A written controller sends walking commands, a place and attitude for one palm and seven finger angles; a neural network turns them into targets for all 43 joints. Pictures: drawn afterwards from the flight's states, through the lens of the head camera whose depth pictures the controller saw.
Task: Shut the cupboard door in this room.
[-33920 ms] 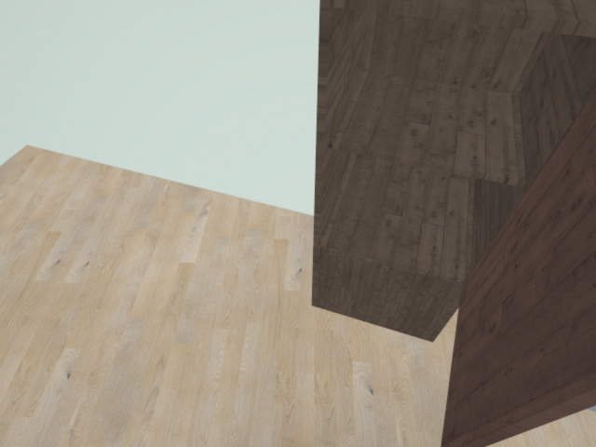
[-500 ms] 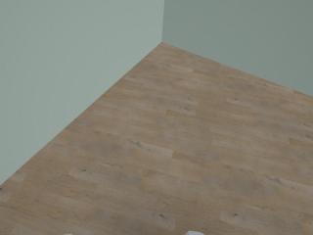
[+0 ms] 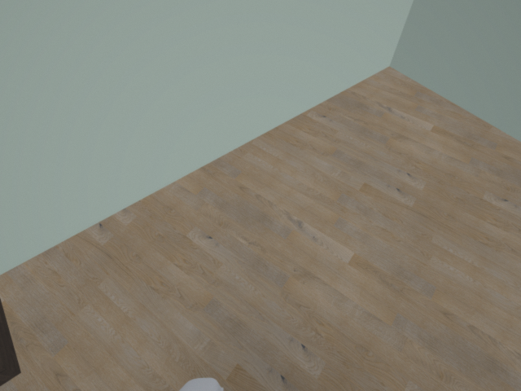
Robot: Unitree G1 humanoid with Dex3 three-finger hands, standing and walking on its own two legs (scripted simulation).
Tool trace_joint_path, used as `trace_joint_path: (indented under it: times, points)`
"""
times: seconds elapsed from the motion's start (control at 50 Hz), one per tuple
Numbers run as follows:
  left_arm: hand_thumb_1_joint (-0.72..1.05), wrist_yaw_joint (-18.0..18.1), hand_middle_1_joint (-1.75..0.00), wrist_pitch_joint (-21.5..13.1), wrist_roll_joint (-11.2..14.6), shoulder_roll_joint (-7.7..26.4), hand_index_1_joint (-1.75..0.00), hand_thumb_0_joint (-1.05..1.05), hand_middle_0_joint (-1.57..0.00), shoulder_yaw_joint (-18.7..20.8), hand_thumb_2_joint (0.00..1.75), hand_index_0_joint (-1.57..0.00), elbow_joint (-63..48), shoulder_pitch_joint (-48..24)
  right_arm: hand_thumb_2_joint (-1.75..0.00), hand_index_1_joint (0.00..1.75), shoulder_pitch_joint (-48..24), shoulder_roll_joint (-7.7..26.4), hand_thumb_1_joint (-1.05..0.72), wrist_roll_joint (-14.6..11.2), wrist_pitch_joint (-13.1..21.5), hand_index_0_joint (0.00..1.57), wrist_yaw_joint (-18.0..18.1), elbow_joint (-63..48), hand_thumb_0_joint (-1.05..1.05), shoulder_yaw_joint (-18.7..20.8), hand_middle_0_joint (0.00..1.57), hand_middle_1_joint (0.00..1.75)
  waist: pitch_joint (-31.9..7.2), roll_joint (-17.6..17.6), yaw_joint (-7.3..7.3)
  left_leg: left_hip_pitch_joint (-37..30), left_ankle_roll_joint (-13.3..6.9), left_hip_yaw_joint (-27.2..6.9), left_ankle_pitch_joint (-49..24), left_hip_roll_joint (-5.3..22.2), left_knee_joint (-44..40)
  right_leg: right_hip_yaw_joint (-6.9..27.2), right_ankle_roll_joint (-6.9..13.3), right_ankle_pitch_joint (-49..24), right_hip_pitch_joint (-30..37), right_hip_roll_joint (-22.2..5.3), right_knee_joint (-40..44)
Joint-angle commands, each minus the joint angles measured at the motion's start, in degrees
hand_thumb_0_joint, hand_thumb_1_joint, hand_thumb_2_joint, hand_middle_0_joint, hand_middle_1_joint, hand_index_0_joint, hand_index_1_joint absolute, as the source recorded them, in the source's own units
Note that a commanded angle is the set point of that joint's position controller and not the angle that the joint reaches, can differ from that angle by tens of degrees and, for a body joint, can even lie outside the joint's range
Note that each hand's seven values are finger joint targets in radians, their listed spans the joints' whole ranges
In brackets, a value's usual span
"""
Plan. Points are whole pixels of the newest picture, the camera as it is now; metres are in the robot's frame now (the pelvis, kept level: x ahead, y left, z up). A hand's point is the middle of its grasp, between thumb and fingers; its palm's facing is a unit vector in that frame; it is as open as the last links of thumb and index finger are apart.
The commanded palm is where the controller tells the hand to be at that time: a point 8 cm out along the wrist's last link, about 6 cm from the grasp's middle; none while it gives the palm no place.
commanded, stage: turn to face it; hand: left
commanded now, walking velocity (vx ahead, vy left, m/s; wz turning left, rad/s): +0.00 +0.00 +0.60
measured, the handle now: out of the picture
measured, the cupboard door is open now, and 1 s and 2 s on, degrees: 53 53 53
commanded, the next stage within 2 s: none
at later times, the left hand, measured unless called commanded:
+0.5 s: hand out of the picture +0.04 +0.22 -0.14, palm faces +0.29 -0.91 -0.30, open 7.4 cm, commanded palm none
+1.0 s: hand out of the picture -0.13 +0.25 -0.18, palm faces +0.58 -0.78 -0.24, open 7.4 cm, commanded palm none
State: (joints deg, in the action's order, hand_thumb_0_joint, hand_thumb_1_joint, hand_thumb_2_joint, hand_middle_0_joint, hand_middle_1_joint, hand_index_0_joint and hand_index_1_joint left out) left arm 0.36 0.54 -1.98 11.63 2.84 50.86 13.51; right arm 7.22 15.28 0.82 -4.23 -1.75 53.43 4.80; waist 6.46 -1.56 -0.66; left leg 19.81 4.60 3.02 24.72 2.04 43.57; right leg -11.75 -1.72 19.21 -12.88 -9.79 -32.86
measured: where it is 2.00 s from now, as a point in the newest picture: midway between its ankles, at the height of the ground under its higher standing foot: outside the picture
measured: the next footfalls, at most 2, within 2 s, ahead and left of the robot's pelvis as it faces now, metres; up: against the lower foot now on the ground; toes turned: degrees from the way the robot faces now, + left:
left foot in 0.06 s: +0.02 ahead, +0.14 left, +0.00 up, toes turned +7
right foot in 0.44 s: +0.08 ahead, -0.11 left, +0.00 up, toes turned +11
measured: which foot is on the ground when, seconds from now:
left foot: up 0.00-0.04, down 0.06-0.44, up 0.46-0.82, down 0.84-1.00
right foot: down 0.00-0.06, up 0.08-0.42, down 0.44-0.84, up 0.86-1.00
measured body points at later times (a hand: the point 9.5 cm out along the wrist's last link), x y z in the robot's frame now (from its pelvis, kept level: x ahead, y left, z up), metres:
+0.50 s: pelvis -0.01 -0.01 -0.01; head +0.03 -0.03 +0.44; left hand +0.03 +0.27 -0.12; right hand +0.14 -0.24 -0.17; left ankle -0.04 +0.12 -0.70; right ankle +0.04 -0.11 -0.74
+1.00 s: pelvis -0.05 +0.03 +0.00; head -0.03 +0.09 +0.45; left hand -0.16 +0.29 -0.16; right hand +0.18 -0.12 -0.12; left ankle -0.10 +0.10 -0.73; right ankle +0.03 -0.11 -0.65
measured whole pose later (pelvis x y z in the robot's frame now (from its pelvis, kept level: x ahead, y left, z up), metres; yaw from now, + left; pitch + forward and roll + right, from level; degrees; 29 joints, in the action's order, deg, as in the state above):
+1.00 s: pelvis -0.05 +0.03 +0.00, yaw +34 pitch +0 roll -2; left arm 0.3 4.0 -1.3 16.3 4.8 53.8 11.3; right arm 7.9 11.8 1.0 -0.7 -0.1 51.8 2.7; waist 6.0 -2.9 -0.7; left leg 15.0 -3.2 1.8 17.0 -0.4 31.8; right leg -3.4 -5.2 24.7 -28.7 -6.5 -64.0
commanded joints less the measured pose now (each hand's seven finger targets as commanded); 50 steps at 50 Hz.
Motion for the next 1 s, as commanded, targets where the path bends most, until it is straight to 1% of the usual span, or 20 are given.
trace_joint_path:
  times: [0.0, 0.02, 0.04, 0.06, 0.16, 0.28, 0.36, 0.38, 0.42, 0.44, 0.5, 0.54, 0.7, 0.78, 0.8, 0.82, 0.84, 0.86, 0.92, 0.98]
  points:
    - [0.9, 0.75, -0.3, -0.32, 0.91, 13.25, -0.3, 0.0, -0.2, 3.96, 0.9, -0.2, -2.48, 2.79, -0.9, 0.3, 2.45, 5.67, -0.9, 0.11, 3.15, 0.2, 0.14, -4.71, 0.0, 1.1, 0.2, 0.3, -13.17, -4.72, 1.28, -14.31, -2.41, 1.31, -18.05, -0.11, -20.98, 2.96, 1.72, -30.09, 2.93, -8.91, -7.8]
    - [0.9, 0.22, -0.3, -0.12, 1.3, 9.73, -0.3, 0.0, -0.2, 3.33, 0.9, -0.2, -4.39, 1.89, -0.9, 0.3, 5.91, 12.43, -0.9, 0.49, 3.71, 0.2, 0.62, -4.49, 0.0, 2.79, 0.2, 0.3, -15.99, 12.12, 3.8, -26.18, -8.81, -16.55, -37.97, 13.75, -21.26, 0.44, -2.75, -4.96, -13.73, -1.51, -20.09]
    - [0.9, 0.27, -0.3, 0.07, 0.97, 6.7, -0.3, 0.0, -0.2, 1.8, 0.9, -0.2, -6.58, -3.32, -0.9, 0.3, 10.19, 16.13, -0.9, -0.08, 3.44, 0.2, 1.19, -3.15, 0.0, 3.67, 0.2, 0.3, -15.75, 19.13, 6.39, -26.73, -16.1, -25.07, -61.37, 22.57, -20.39, 4.8, -4.11, 19.7, -22.26, 2.26, -28.42]
    - [0.9, 0.66, -0.3, 0.57, 0.67, 8.22, -0.3, 0.0, -0.2, 1.86, 0.9, -0.2, -7.21, -5.65, -0.9, 0.3, 11.02, 14.79, -0.9, 0.03, 3.09, 0.2, 1.4, -2.4, 0.0, 3.07, 0.2, 0.3, -13.94, 12.3, 6.31, -24.81, -17.5, -19.41, -58.91, 22.51, -18.81, 8.34, -3.26, 17.46, -22.33, 0.83, -31.88]
    - [0.9, -0.03, -0.3, 1.22, 0.99, 8.38, -0.3, 0.0, -0.2, 2.44, 0.9, -0.2, -3.63, -3.38, -0.9, 0.3, 0.04, 9.86, -0.9, 0.44, 3.67, 0.2, 2.56, -5.43, 0.0, 1.22, 0.2, 0.3, -8.11, 12.61, 1.34, -13.06, -13.25, -13.43, -43.31, 10.94, -20.64, 10.64, -3.78, 5.05, -18.61, 3.09, -30.53]
    - [0.9, 0.04, -0.3, 1.27, 1.23, 7.54, -0.3, 0.0, -0.2, 2.01, 0.9, -0.2, -5.35, -4.86, -0.9, 0.3, 0.5, 10.83, -0.9, 0.73, 3.08, 0.2, 2.11, -6.01, 0.0, 1.9, 0.2, 0.3, -8.23, 11.44, 1.73, -9.32, -13.92, -18.97, -31.18, 10.22, -21.27, 9.89, -3.83, 5.44, -12.74, 6.24, -17.16]
    - [0.9, 0.21, -0.3, 0.39, 1.47, 8.02, -0.3, 0.0, -0.2, 2.14, 0.9, -0.2, -4.96, 0.44, -0.9, 0.3, -1.95, 10.54, -0.9, 0.57, 2.51, 0.2, 1.9, -7.29, 0.0, 2.16, 0.2, 0.3, -8.34, 11.12, -0.99, -1.28, -12.25, -22.29, -26.78, 7.98, -17.09, 8.86, -2.94, -1.27, -0.13, 8.82, -1.6]
    - [0.9, 0.44, -0.3, -0.18, 1.4, 8.69, -0.3, 0.0, -0.2, 2.5, 0.9, -0.2, -4.52, 2.78, -0.9, 0.3, -2.16, 9.2, -0.9, 0.29, 2.51, 0.2, 1.79, -7.43, 0.0, 2.08, 0.2, 0.3, -9.68, 8.42, -2.39, 2.84, -10.14, -21.31, -22.12, 5.67, -13.21, 9.89, -2.6, -6.42, 6.79, 7.04, 6.93]
    - [0.9, 1.11, -0.3, -0.96, 0.17, 17.47, -0.3, 0.0, -0.2, 4.05, 0.9, -0.2, -5.38, 4.43, -0.9, 0.3, -1.09, 3.56, -0.9, -0.28, 2.73, 0.2, 1.42, -9.28, 0.0, 1.37, 0.2, 0.3, -10.29, -18.0, -3.68, 16.35, -2.05, -6.11, 10.37, -6.78, 12.38, 35.62, 7.28, -9.1, 11.84, -18.61, 18.82]
    - [0.9, 1.3, -0.3, -0.57, 0.78, 16.09, -0.3, 0.0, -0.2, 3.56, 0.9, -0.2, -6.0, 2.83, -0.9, 0.3, -0.99, 6.52, -0.9, 0.31, 2.19, 0.2, 1.38, -8.78, 0.0, 1.86, 0.2, 0.3, -9.05, -10.41, -2.54, 14.24, -2.67, -9.11, 9.23, -3.21, 21.91, 32.37, 10.42, -6.96, 4.82, -18.94, 18.59]
    - [0.9, 1.39, -0.3, -0.79, 0.73, 10.8, -0.3, 0.0, -0.2, 2.59, 0.9, -0.2, -8.09, -6.31, -0.9, 0.3, 2.57, 5.86, -0.9, 0.74, 0.93, 0.2, 0.16, -4.94, 0.0, 2.12, 0.2, 0.3, -4.77, -8.51, 1.88, 12.43, -1.57, -6.74, -1.82, 0.02, 30.51, 19.06, 7.64, -2.68, -1.97, -10.71, 18.0]
    - [0.9, 1.31, -0.3, -1.15, 0.6, 9.64, -0.3, 0.0, -0.2, 2.23, 0.9, -0.2, -7.83, -5.13, -0.9, 0.3, 3.1, 4.63, -0.9, 0.66, 0.88, 0.2, -0.19, -4.53, 0.0, 1.66, 0.2, 0.3, -5.38, -9.19, 1.68, 12.1, -0.66, -4.8, -3.42, -0.05, 27.9, 12.81, 6.87, -9.33, 0.06, -8.65, 16.38]
    - [0.9, 1.2, -0.3, -0.75, -0.1, 13.48, -0.3, 0.0, -0.2, 3.67, 0.9, -0.2, -4.11, 3.56, -0.9, 0.3, -3.36, 1.85, -0.9, -0.08, 1.77, 0.2, -0.33, -6.02, 0.0, 0.12, 0.2, 0.3, -8.17, -10.04, -3.27, 5.94, -0.3, 1.48, 2.97, -0.03, 3.77, 8.39, 9.09, -23.57, 8.4, -12.59, 10.76]
    - [0.9, 0.75, -0.3, -0.27, 0.47, 13.83, -0.3, 0.0, -0.2, 4.07, 0.9, -0.2, -3.17, 2.62, -0.9, 0.3, 1.9, 2.77, -0.9, -0.13, 2.79, 0.2, -0.06, -4.96, 0.0, 0.3, 0.2, 0.3, -11.62, -8.15, -0.45, -6.62, -1.49, 3.71, -7.67, -1.48, -14.04, 3.39, 4.39, -25.41, 5.05, -11.54, 1.2]
    - [0.9, 0.55, -0.3, 0.08, 0.96, 12.45, -0.3, 0.0, -0.2, 3.8, 0.9, -0.2, -3.43, 2.3, -0.9, 0.3, 5.05, 5.52, -0.9, -0.06, 3.34, 0.2, -0.06, -4.03, 0.0, 1.03, 0.2, 0.3, -13.27, -1.5, 1.71, -15.59, -2.71, -0.57, -15.94, 1.45, -20.48, 1.36, 1.36, -19.48, -1.99, -9.56, -6.6]
    - [0.9, -0.02, -0.3, 0.36, 1.28, 8.13, -0.3, 0.0, -0.2, 2.87, 0.9, -0.2, -5.58, 0.36, -0.9, 0.3, 8.3, 12.7, -0.9, 0.36, 3.77, 0.2, 0.45, -3.91, 0.0, 2.85, 0.2, 0.3, -13.22, 17.91, 4.29, -22.67, -9.71, -21.97, -33.76, 16.97, -23.4, -0.95, -3.81, 8.08, -19.37, -0.74, -19.08]
    - [0.9, 0.25, -0.3, 0.67, 0.68, 6.72, -0.3, 0.0, -0.2, 1.83, 0.9, -0.2, -7.53, -5.44, -0.9, 0.3, 12.0, 15.4, -0.9, 0.25, 3.46, 0.2, 1.15, -2.59, 0.0, 3.37, 0.2, 0.3, -12.73, 19.35, 6.6, -20.94, -15.81, -25.82, -47.65, 22.89, -23.41, 5.12, -4.01, 19.56, -23.61, 1.62, -27.2]
    - [0.9, 0.31, -0.3, 0.88, 0.63, 7.54, -0.3, 0.0, -0.2, 1.77, 0.9, -0.2, -7.73, -7.35, -0.9, 0.3, 11.54, 13.92, -0.9, 0.29, 3.45, 0.2, 1.65, -2.31, 0.0, 2.85, 0.2, 0.3, -10.86, 13.0, 5.87, -19.25, -16.62, -21.68, -49.74, 22.34, -22.34, 8.29, -3.4, 15.72, -23.78, 0.16, -30.72]
    - [0.9, 0.24, -0.3, 1.09, 0.89, 7.99, -0.3, 0.0, -0.2, 2.33, 0.9, -0.2, -3.74, -5.58, -0.9, 0.3, 4.67, 9.35, -0.9, 0.28, 4.01, 0.2, 2.93, -3.63, 0.0, 1.23, 0.2, 0.3, -9.28, 13.82, 2.72, -17.41, -13.62, -15.12, -50.97, 12.98, -20.69, 11.58, -3.68, 5.47, -23.55, 2.01, -34.99]
    - [0.9, 0.1, -0.3, 1.29, 1.0, 8.06, -0.3, 0.0, -0.2, 2.36, 0.9, -0.2, -2.53, -3.65, -0.9, 0.3, 4.26, 8.79, -0.9, 0.17, 4.43, 0.2, 3.02, -4.25, 0.0, 0.85, 0.2, 0.3, -10.05, 8.48, 1.44, -17.21, -13.23, -14.64, -46.58, 11.16, -21.44, 11.38, -4.45, 1.88, -21.59, 3.13, -33.96]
